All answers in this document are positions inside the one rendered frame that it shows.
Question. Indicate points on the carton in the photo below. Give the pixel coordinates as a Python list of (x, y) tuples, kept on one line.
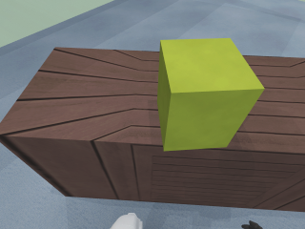
[(205, 91)]

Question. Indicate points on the left robot thigh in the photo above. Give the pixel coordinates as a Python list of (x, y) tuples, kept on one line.
[(128, 222)]

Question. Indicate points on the pedestal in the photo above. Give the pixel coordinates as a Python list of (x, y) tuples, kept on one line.
[(88, 123)]

